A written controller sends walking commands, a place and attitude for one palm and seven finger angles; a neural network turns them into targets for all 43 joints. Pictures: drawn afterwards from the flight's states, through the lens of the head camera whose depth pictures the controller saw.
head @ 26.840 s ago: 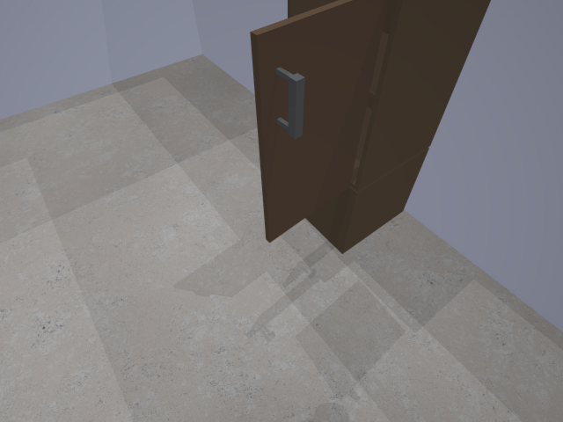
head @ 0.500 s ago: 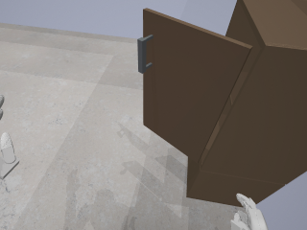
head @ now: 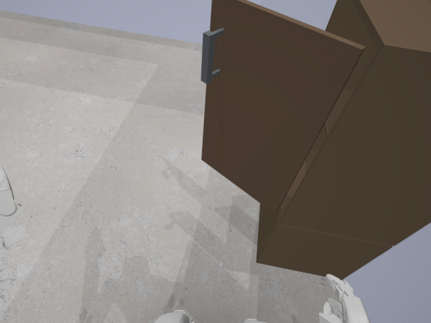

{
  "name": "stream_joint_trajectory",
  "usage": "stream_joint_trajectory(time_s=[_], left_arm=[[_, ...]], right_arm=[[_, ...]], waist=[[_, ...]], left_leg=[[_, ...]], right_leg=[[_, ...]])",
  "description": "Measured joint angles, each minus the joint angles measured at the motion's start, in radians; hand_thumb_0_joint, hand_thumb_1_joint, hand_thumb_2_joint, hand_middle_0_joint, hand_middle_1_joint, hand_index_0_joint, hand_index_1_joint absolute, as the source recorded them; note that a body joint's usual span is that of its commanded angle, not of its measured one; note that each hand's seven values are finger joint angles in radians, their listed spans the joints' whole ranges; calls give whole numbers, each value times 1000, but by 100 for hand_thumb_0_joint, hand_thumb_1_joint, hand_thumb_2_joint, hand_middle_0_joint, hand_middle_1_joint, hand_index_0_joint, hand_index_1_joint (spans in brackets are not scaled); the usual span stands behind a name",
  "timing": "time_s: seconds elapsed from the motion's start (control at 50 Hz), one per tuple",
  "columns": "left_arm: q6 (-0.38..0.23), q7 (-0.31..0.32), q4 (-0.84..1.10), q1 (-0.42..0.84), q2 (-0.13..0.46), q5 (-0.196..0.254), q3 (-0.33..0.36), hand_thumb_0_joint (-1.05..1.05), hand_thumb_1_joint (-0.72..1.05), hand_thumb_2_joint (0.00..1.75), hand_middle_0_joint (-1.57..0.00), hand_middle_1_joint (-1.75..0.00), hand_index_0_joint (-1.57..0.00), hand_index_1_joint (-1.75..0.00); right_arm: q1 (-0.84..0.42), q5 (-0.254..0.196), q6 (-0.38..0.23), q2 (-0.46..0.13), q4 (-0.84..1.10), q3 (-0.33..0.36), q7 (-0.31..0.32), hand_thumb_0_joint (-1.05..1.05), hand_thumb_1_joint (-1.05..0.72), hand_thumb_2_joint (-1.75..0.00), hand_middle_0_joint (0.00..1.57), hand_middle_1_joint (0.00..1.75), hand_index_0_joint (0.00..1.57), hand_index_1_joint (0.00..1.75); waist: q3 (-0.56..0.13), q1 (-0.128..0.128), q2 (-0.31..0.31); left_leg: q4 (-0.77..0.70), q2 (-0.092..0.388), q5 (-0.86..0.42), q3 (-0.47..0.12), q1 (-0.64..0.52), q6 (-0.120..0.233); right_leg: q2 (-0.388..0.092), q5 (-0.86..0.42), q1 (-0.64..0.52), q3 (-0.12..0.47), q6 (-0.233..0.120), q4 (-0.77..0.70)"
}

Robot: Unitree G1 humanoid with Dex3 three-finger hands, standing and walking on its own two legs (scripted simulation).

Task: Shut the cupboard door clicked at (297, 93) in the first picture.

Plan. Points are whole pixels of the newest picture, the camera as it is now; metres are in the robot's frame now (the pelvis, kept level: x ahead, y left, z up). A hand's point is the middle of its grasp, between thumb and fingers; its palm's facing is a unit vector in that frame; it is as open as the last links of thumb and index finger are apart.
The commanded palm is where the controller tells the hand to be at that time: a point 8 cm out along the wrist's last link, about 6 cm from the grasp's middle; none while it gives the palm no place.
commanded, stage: step back with the hand held close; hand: left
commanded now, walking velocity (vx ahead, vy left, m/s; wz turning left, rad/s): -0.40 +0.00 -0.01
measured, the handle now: (213, 56) +0.69 +0.05 +0.14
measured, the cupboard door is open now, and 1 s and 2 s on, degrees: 59 59 59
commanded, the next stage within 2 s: stop stepping back and stand still in 0.60 s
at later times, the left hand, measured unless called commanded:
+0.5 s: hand (11, 268) +0.14 +0.22 +0.20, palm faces +0.31 -0.80 -0.50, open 7.4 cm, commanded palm +0.08 +0.27 +0.20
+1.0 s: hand out of the picture +0.05 +0.26 +0.20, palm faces +0.43 -0.82 -0.37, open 7.4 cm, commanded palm -0.01 +0.29 +0.20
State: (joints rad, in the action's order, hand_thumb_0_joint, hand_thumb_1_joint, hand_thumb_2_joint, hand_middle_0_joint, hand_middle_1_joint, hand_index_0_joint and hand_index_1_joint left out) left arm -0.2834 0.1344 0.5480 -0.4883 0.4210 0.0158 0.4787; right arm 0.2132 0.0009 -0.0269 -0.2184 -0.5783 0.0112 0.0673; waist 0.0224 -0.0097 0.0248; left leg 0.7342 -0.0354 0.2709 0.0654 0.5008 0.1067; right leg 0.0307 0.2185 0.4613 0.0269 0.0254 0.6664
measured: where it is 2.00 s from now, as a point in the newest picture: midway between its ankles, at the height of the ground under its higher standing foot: outside the picture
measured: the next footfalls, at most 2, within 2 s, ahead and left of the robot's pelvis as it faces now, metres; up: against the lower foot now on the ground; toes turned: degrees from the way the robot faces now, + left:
right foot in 0.24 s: -0.02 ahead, -0.15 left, +0.00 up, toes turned +3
left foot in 0.62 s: -0.07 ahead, +0.11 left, +0.00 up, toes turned +0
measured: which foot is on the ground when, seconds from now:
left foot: down 0.00-0.44, up 0.46-0.60, down 0.62-1.00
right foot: down 0.00-0.04, up 0.06-0.22, down 0.24-0.68, up 0.70-0.80, down 0.82-1.00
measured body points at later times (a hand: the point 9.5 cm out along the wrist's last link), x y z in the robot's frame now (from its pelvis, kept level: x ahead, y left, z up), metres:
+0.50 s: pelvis -0.06 -0.03 +0.02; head -0.04 +0.01 +0.47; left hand +0.12 +0.27 +0.23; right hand +0.12 -0.26 -0.04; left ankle +0.05 +0.05 -0.69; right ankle -0.06 -0.15 -0.71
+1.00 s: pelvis -0.15 +0.00 +0.02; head -0.17 +0.03 +0.47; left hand +0.02 +0.30 +0.22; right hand -0.02 -0.25 -0.06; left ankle -0.06 +0.10 -0.71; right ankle -0.15 -0.14 -0.71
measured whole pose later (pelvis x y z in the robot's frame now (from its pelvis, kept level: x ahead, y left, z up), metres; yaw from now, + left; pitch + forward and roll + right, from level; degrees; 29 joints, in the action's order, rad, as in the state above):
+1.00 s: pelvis -0.15 +0.00 +0.02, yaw -1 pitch -1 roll -3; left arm -0.20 0.15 0.53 -0.54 0.41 0.05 0.41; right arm 0.27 0.00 -0.06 -0.19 -0.66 -0.02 0.08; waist -0.06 -0.01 0.02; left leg 0.60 0.01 0.23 -0.04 0.40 0.02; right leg 0.05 0.28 0.22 0.03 0.00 0.50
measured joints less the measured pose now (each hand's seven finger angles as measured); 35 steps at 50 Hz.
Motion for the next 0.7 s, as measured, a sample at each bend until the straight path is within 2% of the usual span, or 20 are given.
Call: stream_joint_trajectory(time_s=[0.08,0.14,0.22,0.28,0.36,0.42,0.46,0.5,0.54,0.56,0.6,0.62,0.64,0.7], left_arm=[[-9,-4,2,-10,17,-1,17,1,88,90,-21,-30,-21,-30],[-8,-11,-9,2,13,1,17,1,88,90,-21,-30,-21,-30],[-18,-13,1,-14,0,24,24,1,88,90,-21,-30,-21,-30],[-21,-13,16,-4,-5,36,7,1,88,90,-21,-30,-21,-30],[-2,-24,35,7,14,45,-36,1,88,90,-20,-30,-21,-30],[12,-37,53,-46,56,54,-28,1,88,90,-21,-30,-21,-30],[15,-39,58,-87,82,55,-15,1,88,90,-21,-30,-21,-30],[21,-29,59,-120,92,53,-11,1,88,90,-21,-30,-21,-30],[32,-11,45,-127,80,43,-18,1,88,90,-21,-30,-21,-30],[38,-2,33,-117,69,37,-22,1,88,90,-21,-30,-21,-30],[50,14,9,-74,44,26,-34,1,88,90,-21,-30,-21,-30],[54,20,3,-51,33,24,-40,1,88,90,-21,-30,-21,-30],[56,21,-3,-25,24,24,-45,1,88,90,-21,-30,-21,-30],[56,10,-26,-4,33,35,-32,1,88,90,-21,-30,-21,-30]], right_arm=[[1,0,-9,-2,4,6,6,2,-90,-90,21,30,20,30],[9,4,-20,1,-13,13,11,2,-90,-90,21,30,20,30],[0,11,-40,23,-40,5,3,2,-90,-90,21,30,20,30],[-44,13,-59,40,-54,-7,-3,2,-90,-90,21,30,20,30],[-100,10,-61,54,-44,-13,-9,2,-90,-90,21,30,20,30],[-106,4,-42,59,-14,-15,-11,2,-90,-90,21,30,20,30],[-91,1,-27,60,-1,-12,-9,2,-90,-90,21,30,20,30],[-63,6,-15,53,-10,-6,-8,1,-90,-90,21,30,20,30],[-32,9,4,41,-29,0,-3,1,-90,-90,21,30,20,30],[-19,10,14,33,-37,2,2,1,-90,-90,21,30,20,30],[-4,9,22,12,-46,5,16,1,-90,-90,21,30,20,30],[1,6,22,-4,-44,8,23,1,-90,-90,21,30,20,30],[-3,1,19,-16,-45,16,29,1,-90,-90,21,30,20,30],[-35,-8,16,5,-55,27,27,2,-90,-90,20,30,20,30]], waist=[[7,-8,-2],[-4,-10,-23],[-31,17,-18],[-13,36,-2],[21,17,-8],[11,-6,-19],[-11,-13,-13],[-46,1,10],[-81,14,35],[-93,18,44],[-97,16,46],[-93,11,30],[-83,2,14],[-31,0,48]], left_leg=[[5,6,-27,-1,7,11],[-1,13,-32,-28,13,9],[-62,34,-72,-26,26,-3],[-125,51,-122,-7,30,-13],[-200,61,-195,-12,19,-24],[-215,67,-213,-25,24,-35],[-178,59,-108,-33,46,-60],[-58,33,25,-53,65,-97],[61,12,91,-65,52,-110],[76,10,102,-68,28,-112],[-15,22,53,-79,-49,-113],[-103,43,-42,-89,-95,-106],[-156,48,-42,-99,-114,-99],[-167,26,-37,-72,-114,-85]], right_leg=[[15,14,3,17,-4,33],[43,79,-53,35,-8,88],[46,146,-168,34,-13,-16],[42,120,-201,30,-7,-130],[52,76,-186,23,-7,-153],[61,61,-173,11,-18,-149],[55,56,-162,7,-26,-146],[38,50,-152,21,-32,-147],[15,35,-149,38,-26,-164],[4,27,-147,43,-21,-173],[-10,18,-133,39,-10,-170],[-7,20,-119,27,-3,-156],[-6,24,-101,13,4,-136],[-26,5,-71,38,11,-87]])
